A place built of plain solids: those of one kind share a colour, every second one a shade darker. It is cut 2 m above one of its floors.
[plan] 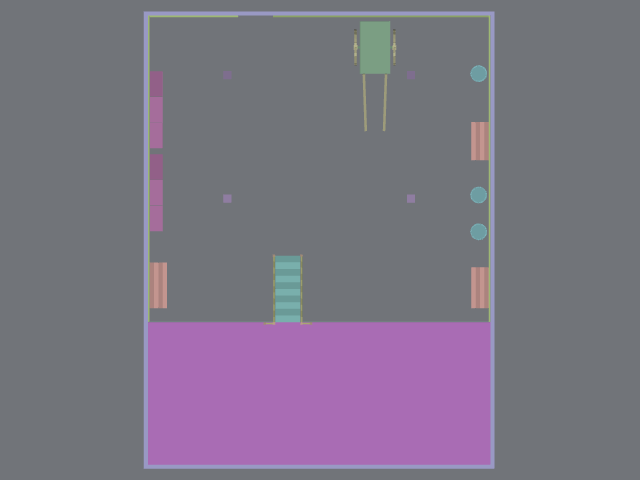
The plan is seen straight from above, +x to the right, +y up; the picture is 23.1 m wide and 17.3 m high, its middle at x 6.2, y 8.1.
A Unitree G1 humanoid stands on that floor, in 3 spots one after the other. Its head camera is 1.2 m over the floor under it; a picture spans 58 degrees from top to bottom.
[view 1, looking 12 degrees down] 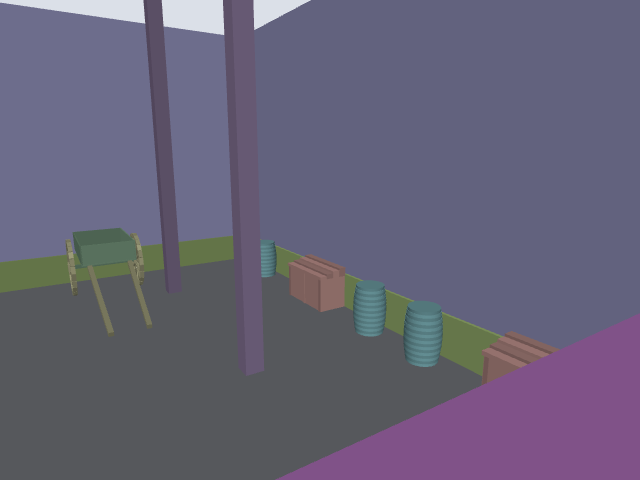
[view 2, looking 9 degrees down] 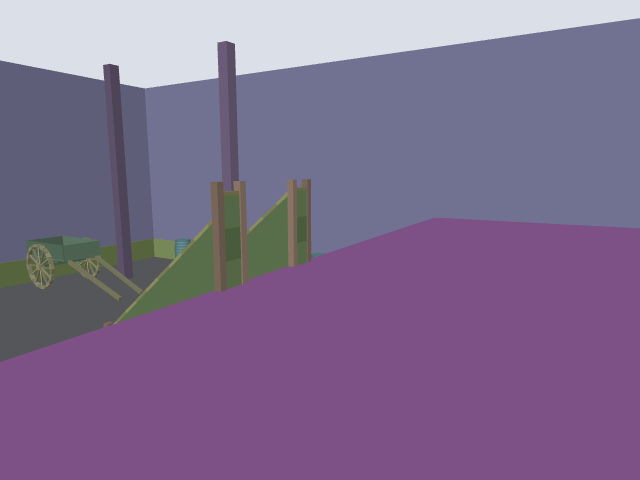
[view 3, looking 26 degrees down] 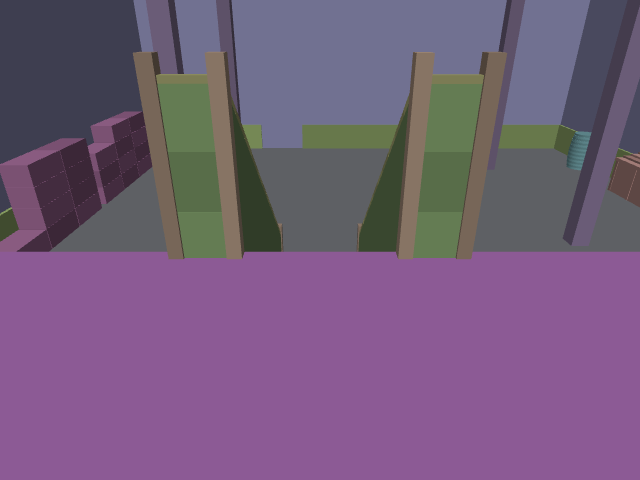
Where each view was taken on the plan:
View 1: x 7.04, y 3.89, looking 57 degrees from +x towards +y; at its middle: wall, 9.95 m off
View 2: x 1.00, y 2.07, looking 30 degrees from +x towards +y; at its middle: wall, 13.26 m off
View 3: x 5.04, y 2.84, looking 90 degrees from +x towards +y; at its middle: ground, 7.60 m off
